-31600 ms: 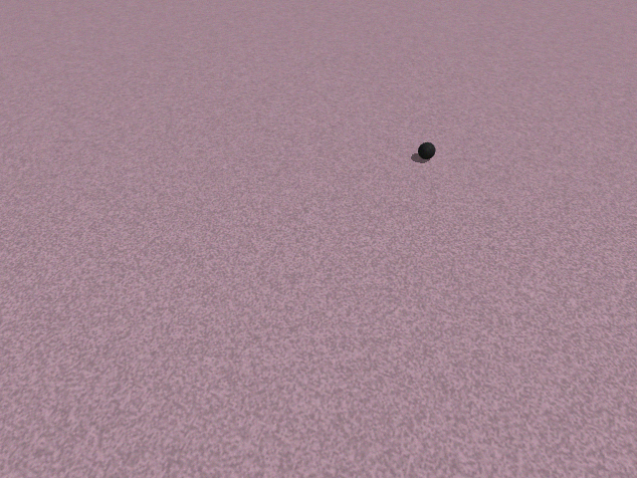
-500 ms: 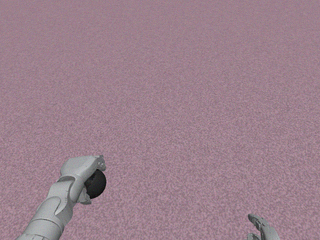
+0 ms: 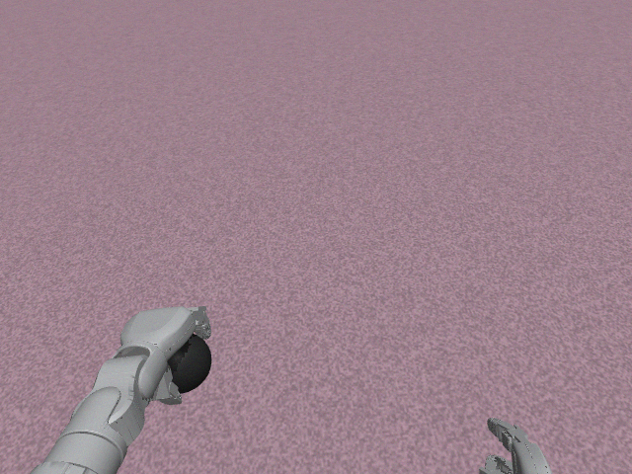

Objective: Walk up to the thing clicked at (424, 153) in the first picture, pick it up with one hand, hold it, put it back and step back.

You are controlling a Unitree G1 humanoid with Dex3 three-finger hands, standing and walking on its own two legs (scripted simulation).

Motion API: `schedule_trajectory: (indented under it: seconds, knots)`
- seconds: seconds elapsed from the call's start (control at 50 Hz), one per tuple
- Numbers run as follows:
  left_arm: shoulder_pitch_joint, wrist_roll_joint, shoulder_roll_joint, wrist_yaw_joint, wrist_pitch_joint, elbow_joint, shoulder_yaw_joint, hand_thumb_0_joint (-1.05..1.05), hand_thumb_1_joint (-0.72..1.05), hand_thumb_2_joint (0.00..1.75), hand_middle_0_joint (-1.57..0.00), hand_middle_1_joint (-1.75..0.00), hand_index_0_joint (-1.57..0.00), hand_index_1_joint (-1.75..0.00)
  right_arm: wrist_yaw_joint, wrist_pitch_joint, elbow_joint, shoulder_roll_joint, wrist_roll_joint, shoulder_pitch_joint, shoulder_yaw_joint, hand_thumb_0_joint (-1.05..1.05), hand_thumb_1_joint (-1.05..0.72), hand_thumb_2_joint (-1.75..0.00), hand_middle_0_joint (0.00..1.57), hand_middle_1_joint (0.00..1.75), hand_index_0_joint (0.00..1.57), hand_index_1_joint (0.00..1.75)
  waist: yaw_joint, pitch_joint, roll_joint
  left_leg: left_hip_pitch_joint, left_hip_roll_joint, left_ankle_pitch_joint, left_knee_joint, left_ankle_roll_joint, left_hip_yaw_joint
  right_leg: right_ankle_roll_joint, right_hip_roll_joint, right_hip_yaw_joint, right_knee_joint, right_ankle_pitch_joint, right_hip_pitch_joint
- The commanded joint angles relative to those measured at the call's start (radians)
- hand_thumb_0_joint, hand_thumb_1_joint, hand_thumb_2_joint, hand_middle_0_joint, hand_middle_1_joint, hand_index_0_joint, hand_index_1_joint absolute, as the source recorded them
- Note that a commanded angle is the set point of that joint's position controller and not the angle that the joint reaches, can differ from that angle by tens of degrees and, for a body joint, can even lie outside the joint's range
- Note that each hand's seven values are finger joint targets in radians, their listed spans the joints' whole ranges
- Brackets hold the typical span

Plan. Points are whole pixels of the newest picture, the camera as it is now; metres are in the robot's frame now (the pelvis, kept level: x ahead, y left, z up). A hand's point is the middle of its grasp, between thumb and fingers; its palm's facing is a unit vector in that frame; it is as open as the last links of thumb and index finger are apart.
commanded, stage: hold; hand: left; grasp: from above
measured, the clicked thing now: (181, 362) +0.30 +0.22 -0.06
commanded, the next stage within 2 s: crouch in 0.20 s
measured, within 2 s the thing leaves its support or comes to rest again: neither
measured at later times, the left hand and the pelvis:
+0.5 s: hand (168, 361) +0.30 +0.23 -0.05, palm faces -0.46 -0.08 -0.88, open 11.0 cm; pelvis +0.01 +0.00 +0.00, yaw +0 degrees
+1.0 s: hand (191, 385) +0.34 +0.27 -0.25, palm faces -0.42 +0.03 -0.91, open 11.1 cm; pelvis -0.04 +0.01 -0.15, yaw +1 degrees
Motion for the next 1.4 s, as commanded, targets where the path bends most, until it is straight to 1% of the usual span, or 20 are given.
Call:
schedule_trajectory:
  seconds: [0.0, 0.1, 0.24, 0.28, 0.34, 0.4, 0.52, 0.66, 0.7, 0.74, 0.88, 0.98, 1.0, 1.12, 1.18, 1.26, 1.28, 1.34, 1.36, 1.38]
  knots:
    - [-0.352, 0.015, 0.244, 0.048, -0.005, -0.203, 0.137, 0.00, 0.53, 0.94, -0.81, -1.05, -0.87, -0.99, -0.003, -0.044, -0.138, -0.119, -0.003, -0.087, -0.041, 0.00, -0.91, -0.90, 0.20, 0.30, 0.20, 0.30, 0.013, -0.232, -0.020, 0.121, -0.037, 0.162, -0.054, 0.028, 0.002, -0.018, 0.035, -0.017, -0.083, 0.139, 0.043]
    - [-0.333, 0.012, 0.196, 0.046, -0.003, -0.201, 0.098, 0.00, 0.53, 0.95, -0.80, -1.07, -0.86, -1.01, -0.002, -0.041, -0.137, -0.119, -0.003, -0.079, -0.048, 0.00, -0.91, -0.90, 0.20, 0.30, 0.20, 0.30, 0.003, -0.252, -0.032, 0.143, -0.038, 0.199, -0.048, 0.029, 0.006, -0.015, 0.033, -0.014, -0.084, 0.183, 0.052]
    - [-0.342, 0.011, 0.232, 0.049, -0.002, -0.186, 0.125, 0.00, 0.54, 0.96, -0.83, -1.04, -0.88, -0.99, -0.002, -0.033, -0.132, -0.122, -0.001, -0.074, -0.051, 0.00, -0.91, -0.90, 0.20, 0.30, 0.20, 0.30, 0.013, -0.244, -0.026, 0.142, -0.037, 0.218, -0.055, 0.026, 0.003, -0.018, 0.034, -0.021, -0.085, 0.199, 0.062]
    - [-0.308, 0.010, 0.206, 0.046, -0.003, -0.164, 0.111, 0.00, 0.61, 0.86, -0.83, -1.11, -0.92, -1.01, -0.003, -0.029, -0.142, -0.121, 0.001, -0.080, -0.050, 0.00, -0.93, -0.91, 0.20, 0.30, 0.20, 0.30, 0.013, -0.218, -0.048, 0.131, -0.037, 0.206, -0.055, 0.028, 0.002, -0.017, 0.035, -0.023, -0.089, 0.187, 0.051]
    - [-0.290, 0.021, 0.200, 0.048, -0.010, -0.160, 0.106, 0.00, 0.44, 0.90, -0.70, -1.09, -0.77, -1.02, -0.001, -0.027, -0.141, -0.118, 0.000, -0.076, -0.053, 0.00, -0.89, -0.90, 0.20, 0.30, 0.20, 0.30, 0.010, -0.220, -0.045, 0.127, -0.041, 0.217, -0.049, 0.029, 0.004, -0.016, 0.031, -0.022, -0.087, 0.203, 0.051]
    - [-0.250, 0.028, 0.183, 0.057, -0.024, -0.128, 0.098, 0.00, 0.44, 0.90, -0.71, -1.09, -0.77, -1.02, 0.001, -0.021, -0.137, -0.120, -0.001, -0.060, -0.055, 0.00, -0.89, -0.90, 0.20, 0.30, 0.20, 0.30, 0.001, -0.224, -0.076, 0.122, -0.043, 0.253, -0.030, 0.033, 0.006, -0.011, 0.027, -0.021, -0.073, 0.249, 0.053]
    - [-0.285, 0.077, 0.175, 0.170, -0.065, 0.013, 0.119, 0.00, 0.42, 0.93, -0.72, -1.07, -0.78, -1.01, 0.011, -0.006, -0.114, -0.122, -0.019, -0.027, -0.064, 0.00, -0.89, -0.90, 0.20, 0.30, 0.20, 0.30, -0.023, -0.196, -0.090, 0.032, -0.044, 0.227, 0.052, 0.028, -0.001, -0.014, 0.024, -0.030, -0.006, 0.223, -0.055]
    - [-0.491, 0.169, 0.185, 0.326, -0.087, 0.188, 0.118, 0.00, 0.39, 0.96, -0.70, -1.09, -0.76, -1.04, 0.042, -0.003, -0.057, -0.147, -0.058, 0.057, -0.096, 0.00, -0.90, -0.90, 0.20, 0.30, 0.20, 0.30, -0.072, -0.340, -0.047, -0.201, -0.041, 0.180, 0.338, 0.017, -0.009, -0.019, 0.026, -0.031, 0.244, 0.177, -0.317]
    - [-0.541, 0.185, 0.208, 0.357, -0.100, 0.207, 0.135, 0.00, 0.37, 0.97, -0.68, -1.11, -0.73, -1.05, 0.052, -0.008, -0.058, -0.149, -0.066, 0.078, -0.102, 0.00, -0.90, -0.90, 0.20, 0.30, 0.20, 0.30, -0.070, -0.403, -0.014, -0.288, -0.039, 0.139, 0.425, 0.016, -0.009, -0.023, 0.026, -0.025, 0.321, 0.134, -0.399]
    - [-0.551, 0.186, 0.178, 0.381, -0.103, 0.285, 0.122, 0.00, 0.39, 0.94, -0.68, -1.13, -0.75, -1.06, 0.057, -0.015, -0.059, -0.155, -0.070, 0.091, -0.104, 0.00, -0.90, -0.90, 0.20, 0.30, 0.20, 0.30, -0.086, -0.437, -0.014, -0.366, -0.033, 0.110, 0.500, 0.019, -0.018, -0.028, 0.032, -0.034, 0.401, 0.098, -0.492]
    - [-0.674, 0.203, 0.254, 0.439, -0.105, 0.442, 0.167, 0.00, 0.38, 0.96, -0.65, -1.18, -0.72, -1.10, 0.055, -0.048, -0.044, -0.176, -0.090, 0.123, -0.108, 0.00, -0.90, -0.90, 0.20, 0.30, 0.20, 0.30, -0.103, -0.554, 0.034, -0.671, -0.029, -0.069, 0.725, 0.022, -0.047, -0.039, 0.039, -0.061, 0.654, -0.071, -0.802]
    - [-0.764, 0.204, 0.365, 0.442, -0.113, 0.388, 0.235, 0.00, 0.39, 1.02, -0.67, -1.18, -0.74, -1.12, 0.049, -0.069, -0.036, -0.194, -0.102, 0.140, -0.117, 0.00, -0.90, -0.90, 0.20, 0.30, 0.20, 0.30, -0.095, -0.710, 0.106, -0.769, -0.019, -0.124, 0.852, 0.016, -0.082, -0.049, 0.031, -0.075, 0.821, -0.128, -0.967]
    - [-0.791, 0.211, 0.374, 0.440, -0.112, 0.419, 0.234, 0.00, 0.39, 1.03, -0.68, -1.19, -0.74, -1.12, 0.047, -0.072, -0.026, -0.191, -0.106, 0.140, -0.111, 0.00, -0.90, -0.90, 0.20, 0.30, 0.20, 0.30, -0.116, -0.707, 0.111, -0.817, -0.016, -0.146, 0.880, 0.019, -0.082, -0.047, 0.032, -0.076, 0.847, -0.143, -1.000]
    - [-0.824, 0.208, 0.441, 0.420, -0.130, 0.497, 0.278, 0.00, 0.33, 1.03, -0.64, -1.17, -0.70, -1.11, 0.054, -0.094, -0.017, -0.205, -0.117, 0.158, -0.109, 0.00, -0.90, -0.90, 0.20, 0.30, 0.20, 0.30, -0.143, -0.702, 0.072, -1.000, -0.020, -0.365, 0.976, 0.023, -0.109, -0.049, 0.033, -0.089, 0.950, -0.321, -1.164]
    - [-0.890, 0.185, 0.426, 0.407, -0.157, 0.489, 0.271, 0.00, 0.35, 1.01, -0.64, -1.16, -0.71, -1.09, 0.065, -0.111, -0.004, -0.204, -0.123, 0.164, -0.101, 0.00, -0.89, -0.89, 0.20, 0.30, 0.20, 0.30, -0.172, -0.728, 0.071, -1.080, -0.025, -0.417, 1.048, 0.028, -0.122, -0.046, 0.032, -0.095, 1.012, -0.359, -1.244]
    - [-0.893, 0.205, 0.492, 0.400, -0.198, 0.496, 0.292, 0.00, 0.45, 1.01, -0.71, -1.16, -0.78, -1.09, 0.082, -0.124, 0.010, -0.201, -0.133, 0.172, -0.078, 0.00, -0.90, -0.90, 0.20, 0.30, 0.20, 0.30, -0.164, -0.795, 0.100, -1.121, -0.026, -0.333, 1.157, 0.030, -0.111, -0.047, 0.029, -0.102, 1.097, -0.294, -1.287]
    - [-0.884, 0.216, 0.527, 0.408, -0.204, 0.523, 0.323, 0.00, 0.44, 1.04, -0.72, -1.15, -0.78, -1.08, 0.085, -0.123, 0.021, -0.213, -0.137, 0.178, -0.078, 0.00, -0.90, -0.90, 0.20, 0.30, 0.20, 0.30, -0.166, -0.792, 0.102, -1.132, -0.025, -0.334, 1.175, 0.029, -0.121, -0.046, 0.026, -0.105, 1.120, -0.301, -1.329]
    - [-0.942, 0.239, 0.559, 0.425, -0.232, 0.468, 0.339, 0.00, 0.49, 1.01, -0.76, -1.14, -0.82, -1.07, 0.101, -0.124, 0.034, -0.201, -0.150, 0.189, -0.062, 0.00, -0.90, -0.90, 0.20, 0.30, 0.20, 0.30, -0.160, -0.832, 0.170, -1.117, -0.024, -0.283, 1.229, 0.026, -0.112, -0.048, 0.027, -0.111, 1.171, -0.264, -1.370]
    - [-0.909, 0.249, 0.570, 0.433, -0.233, 0.524, 0.357, 0.00, 0.46, 1.02, -0.75, -1.12, -0.81, -1.06, 0.104, -0.122, 0.043, -0.217, -0.152, 0.191, -0.068, 0.00, -0.90, -0.90, 0.20, 0.30, 0.20, 0.30, -0.165, -0.826, 0.182, -1.128, -0.023, -0.283, 1.239, 0.023, -0.116, -0.049, 0.027, -0.115, 1.193, -0.270, -1.400]
    - [-0.972, 0.250, 0.568, 0.440, -0.244, 0.439, 0.349, 0.00, 0.46, 1.01, -0.74, -1.13, -0.80, -1.07, 0.113, -0.122, 0.041, -0.197, -0.158, 0.200, -0.054, 0.00, -0.90, -0.90, 0.20, 0.30, 0.20, 0.30, -0.165, -0.862, 0.211, -1.110, -0.023, -0.237, 1.264, 0.024, -0.107, -0.049, 0.028, -0.114, 1.208, -0.229, -1.389]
